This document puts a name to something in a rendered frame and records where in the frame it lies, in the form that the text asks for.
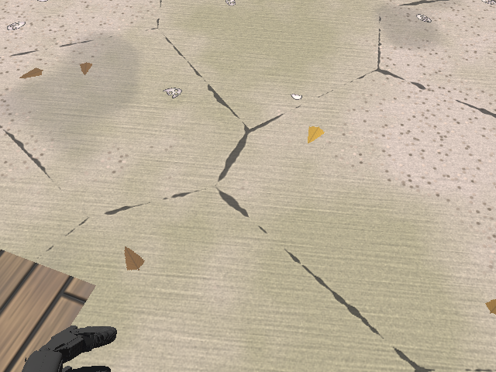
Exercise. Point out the left robot hand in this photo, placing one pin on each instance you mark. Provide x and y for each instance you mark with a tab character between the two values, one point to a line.
68	344

